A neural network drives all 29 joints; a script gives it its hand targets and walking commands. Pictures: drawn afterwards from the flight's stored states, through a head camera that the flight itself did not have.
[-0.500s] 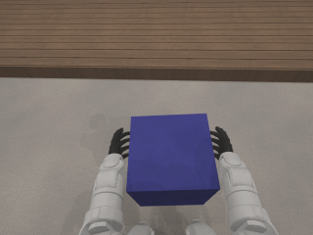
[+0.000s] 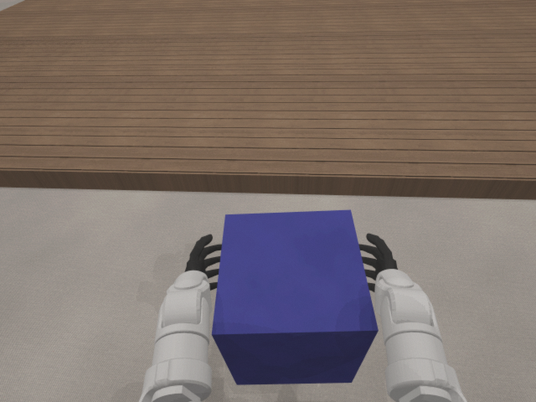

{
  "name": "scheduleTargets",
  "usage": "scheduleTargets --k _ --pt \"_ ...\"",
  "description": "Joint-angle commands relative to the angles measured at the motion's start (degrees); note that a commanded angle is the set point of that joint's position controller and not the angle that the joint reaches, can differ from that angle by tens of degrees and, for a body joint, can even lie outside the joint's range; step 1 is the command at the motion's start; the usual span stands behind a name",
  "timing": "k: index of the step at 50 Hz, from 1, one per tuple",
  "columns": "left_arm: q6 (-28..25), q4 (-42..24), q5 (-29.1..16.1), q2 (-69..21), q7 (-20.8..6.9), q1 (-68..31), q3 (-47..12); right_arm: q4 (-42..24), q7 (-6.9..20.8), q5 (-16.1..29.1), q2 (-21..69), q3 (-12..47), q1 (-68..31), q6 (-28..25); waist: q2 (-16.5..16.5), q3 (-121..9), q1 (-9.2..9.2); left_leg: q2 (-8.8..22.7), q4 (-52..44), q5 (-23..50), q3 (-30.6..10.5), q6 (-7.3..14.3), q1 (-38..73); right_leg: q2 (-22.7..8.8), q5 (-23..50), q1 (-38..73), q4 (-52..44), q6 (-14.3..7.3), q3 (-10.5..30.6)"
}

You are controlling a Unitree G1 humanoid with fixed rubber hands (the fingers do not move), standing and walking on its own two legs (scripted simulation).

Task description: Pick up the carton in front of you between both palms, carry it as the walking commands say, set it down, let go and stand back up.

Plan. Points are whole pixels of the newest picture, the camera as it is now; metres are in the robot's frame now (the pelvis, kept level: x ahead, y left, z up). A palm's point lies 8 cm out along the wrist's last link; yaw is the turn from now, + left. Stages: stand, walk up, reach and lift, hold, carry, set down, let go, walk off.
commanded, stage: reach and lift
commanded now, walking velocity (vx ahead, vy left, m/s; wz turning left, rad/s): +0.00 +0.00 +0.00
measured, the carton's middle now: (290, 301) +0.30 +0.00 -0.05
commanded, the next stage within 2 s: hold in 0.82 s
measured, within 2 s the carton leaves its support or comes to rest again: neither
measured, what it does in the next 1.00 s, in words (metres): stands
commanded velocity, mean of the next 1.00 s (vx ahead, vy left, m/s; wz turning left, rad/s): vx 0.00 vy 0.00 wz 0.00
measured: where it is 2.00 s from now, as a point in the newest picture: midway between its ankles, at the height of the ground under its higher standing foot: outside the picture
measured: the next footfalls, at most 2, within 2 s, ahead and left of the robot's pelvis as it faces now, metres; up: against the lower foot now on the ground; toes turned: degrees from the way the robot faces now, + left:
none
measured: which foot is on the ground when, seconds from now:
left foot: down 0.00-1.00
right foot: down 0.00-1.00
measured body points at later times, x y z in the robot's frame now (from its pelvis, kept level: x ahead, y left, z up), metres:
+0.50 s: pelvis +0.01 +0.00 +0.01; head -0.01 -0.01 +0.46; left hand +0.32 +0.15 +0.03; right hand +0.32 -0.15 +0.03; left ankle +0.02 +0.12 -0.74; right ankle +0.03 -0.12 -0.74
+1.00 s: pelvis +0.02 +0.00 +0.01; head -0.03 +0.00 +0.46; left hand +0.31 +0.15 +0.05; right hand +0.31 -0.15 +0.05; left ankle +0.02 +0.12 -0.74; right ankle +0.03 -0.12 -0.74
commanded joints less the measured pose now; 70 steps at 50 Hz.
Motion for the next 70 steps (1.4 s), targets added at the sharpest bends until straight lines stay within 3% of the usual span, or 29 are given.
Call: scheduleTargets --k 1,9,27,41,46,53,63,70 --pt "-1.0 1.7 -11.4 -55.5 -13.2 -31.4 -30.5 -0.3 13.8 12.2 54.2 31.0 -33.7 -1.8 -0.1 -11.9 0.03 -2.1 -6.5 0.4 -0.5 0.8 -0.6 2.9 -0.1 5.4 -4.8 -1.1 0.1" --pt "-0.9 0.6 -11.3 -54.4 -13.2 -30.9 -31.0 -1.1 13.6 12.4 54.4 31.8 -33.0 -1.5 -0.7 -13.9 0.32 -2.5 -6.9 2.4 -0.1 0.5 1.1 2.9 2.0 7.5 -5.7 -0.6 0.2" --pt "1.6 -7.4 -13.3 -52.3 -12.5 -20.8 -34.3 -9.2 12.4 14.3 52.5 34.7 -22.6 1.0 -0.4 -14.4 0.31 -3.1 -8.8 15.7 -0.6 -0.3 6.8 3.4 15.3 12.2 -7.7 0.1 1.0" --pt "3.7 -10.7 -14.5 -52.1 -12.1 -20.3 -35.9 -12.6 12.3 15.5 51.2 36.1 -22.4 2.8 -0.2 -12.9 0.26 -2.8 -9.6 14.9 -0.8 -0.5 7.8 3.5 13.5 11.8 -8.3 -0.1 0.7" --pt "5.8 -15.9 -16.5 -51.5 -11.5 -18.7 -39.1 -17.8 11.9 17.7 51.2 40.0 -21.3 4.9 -0.1 -15.2 0.61 -2.8 -10.1 18.6 -1.1 -0.6 10.2 3.5 16.7 13.9 -9.0 0.1 1.0" --pt "8.0 -13.1 -14.5 -48.9 -11.8 -20.4 -35.4 -14.5 11.8 15.5 48.9 35.9 -22.2 7.0 -0.1 -7.0 0.39 -2.4 -11.6 6.9 -0.3 -0.1 6.4 3.1 5.7 10.8 -10.4 -0.5 0.6" --pt "7.1 -11.1 -14.6 -50.7 -12.5 -26.1 -35.4 -12.6 12.3 15.8 51.2 36.3 -27.9 6.4 -0.4 -9.5 0.53 -2.3 -10.8 3.4 -0.1 0.3 5.5 2.8 2.8 11.1 -9.5 -0.5 0.5" --pt "7.1 -10.4 -14.2 -50.4 -12.6 -25.9 -35.0 -11.8 12.3 15.5 51.4 35.9 -27.7 6.4 -0.5 -10.1 0.53 -2.4 -10.7 5.1 0.1 0.2 5.8 2.8 4.5 11.6 -9.6 -0.4 0.5"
